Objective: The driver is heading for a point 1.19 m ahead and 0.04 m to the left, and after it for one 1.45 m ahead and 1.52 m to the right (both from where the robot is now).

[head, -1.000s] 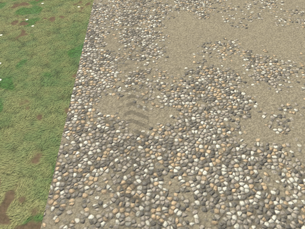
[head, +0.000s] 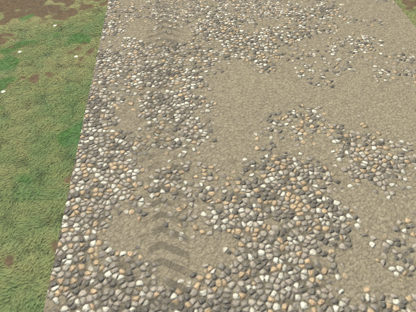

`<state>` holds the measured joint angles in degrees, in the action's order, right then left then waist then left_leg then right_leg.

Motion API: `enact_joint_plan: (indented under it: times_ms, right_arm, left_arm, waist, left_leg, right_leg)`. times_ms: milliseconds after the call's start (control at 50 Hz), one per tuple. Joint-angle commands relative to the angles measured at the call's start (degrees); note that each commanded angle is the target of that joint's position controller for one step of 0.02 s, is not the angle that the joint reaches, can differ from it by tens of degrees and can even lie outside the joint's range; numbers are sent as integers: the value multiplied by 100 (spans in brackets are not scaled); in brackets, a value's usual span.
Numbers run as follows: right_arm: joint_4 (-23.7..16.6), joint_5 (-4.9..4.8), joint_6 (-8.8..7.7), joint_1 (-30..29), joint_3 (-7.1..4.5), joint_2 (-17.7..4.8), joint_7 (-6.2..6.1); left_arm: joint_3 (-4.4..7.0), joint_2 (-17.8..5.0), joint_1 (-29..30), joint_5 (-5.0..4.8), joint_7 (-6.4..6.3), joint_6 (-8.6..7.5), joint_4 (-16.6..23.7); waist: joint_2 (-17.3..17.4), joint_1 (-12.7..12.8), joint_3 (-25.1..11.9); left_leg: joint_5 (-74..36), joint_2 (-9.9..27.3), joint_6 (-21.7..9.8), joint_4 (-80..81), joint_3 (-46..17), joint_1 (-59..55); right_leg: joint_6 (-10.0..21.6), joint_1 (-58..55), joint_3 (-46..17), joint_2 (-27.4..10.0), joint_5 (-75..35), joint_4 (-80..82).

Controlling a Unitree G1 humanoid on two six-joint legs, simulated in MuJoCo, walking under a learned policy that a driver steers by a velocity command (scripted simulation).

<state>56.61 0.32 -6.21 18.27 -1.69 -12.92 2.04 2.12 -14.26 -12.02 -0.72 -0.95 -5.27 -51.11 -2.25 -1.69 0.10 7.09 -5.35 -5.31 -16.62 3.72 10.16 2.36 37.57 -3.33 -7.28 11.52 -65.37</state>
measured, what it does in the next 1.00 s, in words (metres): walks ahead: right foot, then left foot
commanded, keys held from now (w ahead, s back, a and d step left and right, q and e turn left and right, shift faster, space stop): w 1.00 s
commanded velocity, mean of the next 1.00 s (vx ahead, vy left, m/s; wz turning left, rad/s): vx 0.50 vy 0.00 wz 0.00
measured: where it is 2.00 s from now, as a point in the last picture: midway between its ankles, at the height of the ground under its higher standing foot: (214, 232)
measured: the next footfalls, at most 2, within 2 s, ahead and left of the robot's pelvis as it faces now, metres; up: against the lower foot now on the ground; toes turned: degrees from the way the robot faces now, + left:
right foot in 0.30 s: +0.34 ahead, -0.17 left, +0.00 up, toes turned -2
left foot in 0.86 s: +0.65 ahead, +0.07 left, +0.00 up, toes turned +3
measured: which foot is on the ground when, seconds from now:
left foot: down 0.00-0.32, up 0.34-0.84, down 0.86-1.00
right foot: up 0.00-0.28, down 0.30-0.88, up 0.90-1.00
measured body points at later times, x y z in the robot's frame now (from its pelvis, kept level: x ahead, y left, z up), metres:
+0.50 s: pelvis +0.27 -0.09 +0.00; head +0.29 -0.10 +0.45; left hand +0.33 +0.18 -0.12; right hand +0.36 -0.35 -0.14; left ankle +0.27 +0.08 -0.66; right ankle +0.29 -0.17 -0.74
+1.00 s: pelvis +0.55 -0.02 -0.01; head +0.58 -0.01 +0.44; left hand +0.57 +0.25 -0.15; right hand +0.67 -0.28 -0.13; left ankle +0.61 +0.07 -0.74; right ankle +0.44 -0.16 -0.65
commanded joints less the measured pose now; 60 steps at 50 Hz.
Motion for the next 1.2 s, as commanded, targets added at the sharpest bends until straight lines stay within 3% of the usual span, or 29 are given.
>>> enact_joint_plan:
  times_ms: [20, 120, 220, 260, 280, 300, 320, 340, 360, 380, 400, 440, 480, 540, 640, 760, 820, 860, 880, 900, 920, 940, 960, 980, 1000, 1040, 1080, 1120, 1200]
  right_arm:
    - [-312, -4, -104, -227, -120, -758, -113]
    - [-180, -114, -11, 339, -154, -947, -207]
    - [-17, -153, 118, 649, -195, -998, -224]
    - [-32, -157, 180, 517, -228, -1080, -233]
    - [-68, -139, 211, 391, -210, -1052, -234]
    - [-142, -70, 220, 342, -132, -852, -230]
    - [-309, 1, 132, 772, 45, -318, -199]
    - [-233, -104, -25, 980, 112, -149, -164]
    - [-312, -241, -129, 533, -52, -819, -141]
    - [-453, -288, -164, 69, -85, -940, -143]
    - [-483, -221, -137, -153, -99, -866, -176]
    - [-459, -131, 22, -69, -140, -679, -208]
    - [-433, -117, 136, 36, -135, -497, -222]
    - [-646, -76, 183, -534, -184, -540, -233]
    - [-943, -85, 122, -1579, -134, -373, -171]
    - [-1276, -152, 39, -2404, -96, -406, 1]
    - [-1249, -154, -17, -2055, -173, -603, 63]
    - [-778, -138, -18, -512, -414, -1030, 7]
    - [-566, -66, 3, 570, -537, -1497, -58]
    - [-459, -41, 23, 795, -559, -1716, -15]
    - [-501, -92, 10, 636, -413, -1180, -12]
    - [-598, -111, -6, 113, -347, -967, -32]
    - [-711, -87, -13, -405, -296, -848, -27]
    - [-740, -33, -24, -670, -256, -692, -5]
    - [-708, 26, -43, -744, -213, -566, 9]
    - [-589, 6, -61, -620, -217, -570, 8]
    - [-491, 0, -71, -432, -260, -761, -60]
    - [-423, 26, -32, -305, -257, -833, -137]
    - [-300, 4, 76, -96, -216, -845, -226]
  left_arm:
    - [80, -268, -211, 72, -43, 24, 238]
    - [36, -170, 891, 1, 55, -49, 525]
    - [29, -287, 1436, -59, 237, -120, 797]
    - [96, -449, 1075, -55, 274, -170, 756]
    - [200, -620, 473, -43, 263, -185, 588]
    - [363, -975, -625, -29, 223, -200, 275]
    - [523, -1653, -1552, 88, 194, -179, 124]
    - [468, -1451, -1760, 67, 229, -149, 36]
    - [326, -1005, -1347, 36, 237, -166, 113]
    - [246, -762, -801, 32, 229, -155, 253]
    - [183, -598, -354, 50, 256, -147, 325]
    - [116, -374, -108, 103, 301, -161, 299]
    - [145, -466, -311, 98, 296, -190, 150]
    - [200, -659, -595, 107, 196, -171, 0]
    - [191, -714, -992, 42, 89, -96, -180]
    - [242, -779, -1437, -16, 35, 31, -485]
    - [296, -903, -1242, -24, 6, 101, -479]
    - [250, -808, -1028, 16, 9, 156, -405]
    - [156, -629, -1101, 122, 11, 143, -258]
    - [-64, 202, -1860, 68, 96, 4, -305]
    - [73, -432, -1447, -74, 118, -135, -342]
    - [157, -731, -883, -193, 128, -213, -139]
    - [166, -732, -582, -169, 79, -223, -68]
    - [212, -685, -446, -72, 38, -185, -49]
    - [227, -571, -591, -44, 30, -104, -65]
    - [218, -340, -756, -41, 15, 30, -110]
    - [241, -361, -447, -1, -7, 91, 11]
    - [260, -384, -51, 63, -27, 100, 150]
    - [155, -124, 570, 76, 39, 67, 282]
  waist:
    - [450, 268, 316]
    - [462, -137, 325]
    - [550, -247, 458]
    - [654, 21, 278]
    - [640, 363, -58]
    - [447, 797, -776]
    - [-742, 840, -1746]
    - [-1535, 783, -2243]
    - [-951, 759, -1525]
    - [-571, 615, -965]
    - [-140, 430, -568]
    - [-226, 134, -265]
    - [-187, 32, -151]
    - [-58, 96, 70]
    - [-109, 390, 272]
    - [-125, 572, 568]
    - [-274, 270, 286]
    - [-237, -483, -642]
    - [519, -766, -1521]
    - [2025, -308, -2231]
    - [1371, -499, -1938]
    - [1104, -393, -1126]
    - [550, -180, -697]
    - [417, -14, -391]
    - [568, 179, -347]
    - [644, 296, -223]
    - [562, 288, -16]
    - [473, 247, 136]
    - [595, 63, 17]
  left_leg:
    - [-304, 1611, -983, 1196, -1223, 602]
    - [-372, 1553, -706, 1070, -922, -54]
    - [-318, 1943, -612, 580, -1064, -955]
    - [-998, 1999, -498, 126, -1079, -1092]
    - [-1957, 1787, -377, -589, -888, -1021]
    - [-2226, 1424, -195, -1955, -576, -450]
    - [-451, 673, 204, -4298, -108, 1620]
    - [2419, 154, 296, -5540, -694, 2964]
    - [2207, 551, 163, -6063, -1080, 3508]
    - [1658, 870, 85, -5967, -928, 3524]
    - [1192, 1103, 115, -5605, -802, 3271]
    - [709, 1341, 172, -5039, -786, 2674]
    - [491, 1347, 250, -4807, -700, 2600]
    - [-181, 1369, 384, -4012, -671, 3154]
    - [-1319, 1187, 408, -2361, -480, 3037]
    - [-928, 1036, 228, -1488, -432, 3196]
    - [-337, 784, 13, -1284, -228, 2334]
    - [-427, 506, -269, -1235, -31, 110]
    - [-484, 1671, -658, -1321, -1415, -1749]
    - [669, 2825, -1539, -519, -4189, -3447]
    - [1172, 2654, -1279, -131, -4379, -3185]
    - [889, 2505, -1017, -26, -3498, -2382]
    - [264, 2316, -886, 133, -2824, -1463]
    - [-184, 2112, -829, 312, -2346, -747]
    - [-361, 1949, -774, 485, -2022, -342]
    - [-551, 1804, -833, 757, -1633, 15]
    - [-795, 1797, -885, 932, -1403, 84]
    - [-2165, 1755, -835, 828, -1088, 16]
    - [-3210, 1347, -482, 526, -308, 81]
  right_leg:
    - [-162, 151, -9, -246, -889, 772]
    - [-228, -47, 251, 60, -1766, 2664]
    - [-43, -85, 258, 205, -1059, 3439]
    - [128, -713, 391, 372, -648, 3672]
    - [256, -1543, 551, 567, -568, 3806]
    - [496, -3058, 321, 383, -697, 3709]
    - [1252, -5382, -1826, -1100, -495, 3805]
    - [1751, -6140, -3886, -1680, 199, 4740]
    - [1449, -5559, -3356, -1488, 391, 4826]
    - [1222, -4755, -2446, -1273, 16, 4884]
    - [1111, -3944, -1810, -1008, -473, 5099]
    - [970, -3102, -1103, -632, -872, 5476]
    - [1050, -2876, -740, -529, -1421, 5653]
    - [1075, -3026, -447, -532, -1946, 5770]
    - [885, -3208, -50, -360, -1583, 5929]
    - [837, -4195, -77, -735, -1615, 5589]
    - [694, -4388, -24, -797, -2882, 5007]
    - [440, -3834, 331, -335, -4111, 3248]
    - [229, -2478, 592, 75, -2261, 1313]
    - [-78, -280, 234, 1142, 1900, -513]
    - [56, 325, -487, 854, 2106, -1160]
    - [148, 639, -325, 563, 1584, -1177]
    - [141, 380, -154, 237, 997, -906]
    - [116, 116, -104, 61, 676, -589]
    - [117, -260, -150, -90, 466, -380]
    - [60, -457, -73, -150, 332, -59]
    - [-52, -132, -26, -201, -46, 362]
    - [-196, 109, 52, -139, -492, 1001]
    - [-214, -645, 394, 234, -1581, 2587]
Velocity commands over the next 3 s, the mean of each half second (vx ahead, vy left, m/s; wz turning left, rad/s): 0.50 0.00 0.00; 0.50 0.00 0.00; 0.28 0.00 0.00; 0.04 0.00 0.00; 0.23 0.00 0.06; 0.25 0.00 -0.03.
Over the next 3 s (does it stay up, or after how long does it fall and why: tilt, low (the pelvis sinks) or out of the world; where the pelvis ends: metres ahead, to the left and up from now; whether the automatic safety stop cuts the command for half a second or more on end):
stays up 1.10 0.01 -0.01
